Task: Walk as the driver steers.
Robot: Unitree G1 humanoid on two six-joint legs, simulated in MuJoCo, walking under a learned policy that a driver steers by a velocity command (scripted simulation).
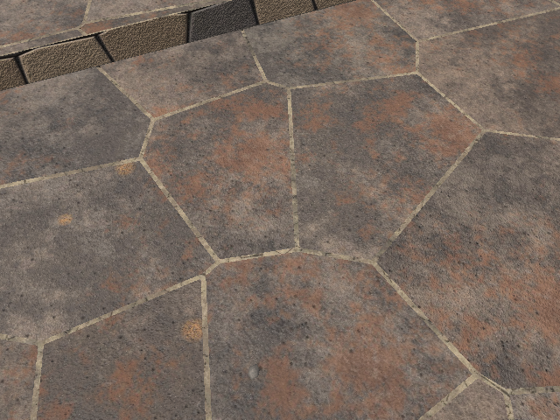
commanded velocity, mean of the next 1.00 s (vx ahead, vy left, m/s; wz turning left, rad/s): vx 0.00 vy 0.00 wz -0.08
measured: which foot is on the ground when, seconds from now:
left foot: up 0.00-0.42, down 0.44-0.90, up 0.92-1.00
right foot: down 0.00-0.44, up 0.46-0.88, down 0.90-1.00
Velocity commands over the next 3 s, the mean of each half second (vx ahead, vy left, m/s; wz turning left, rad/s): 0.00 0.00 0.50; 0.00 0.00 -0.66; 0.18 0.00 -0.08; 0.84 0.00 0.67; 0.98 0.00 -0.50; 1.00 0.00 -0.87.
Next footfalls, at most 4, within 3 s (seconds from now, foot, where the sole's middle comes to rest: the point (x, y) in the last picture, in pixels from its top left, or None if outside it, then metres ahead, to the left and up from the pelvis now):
0.44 left None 0.01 0.16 -0.77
0.90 right None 0.05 -0.09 -0.77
1.52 left None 0.14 0.13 -0.77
1.92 right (314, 352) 0.61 -0.04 -0.77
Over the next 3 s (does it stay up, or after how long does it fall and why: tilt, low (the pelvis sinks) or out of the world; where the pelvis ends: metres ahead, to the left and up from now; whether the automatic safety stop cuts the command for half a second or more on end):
stays up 1.28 0.06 0.00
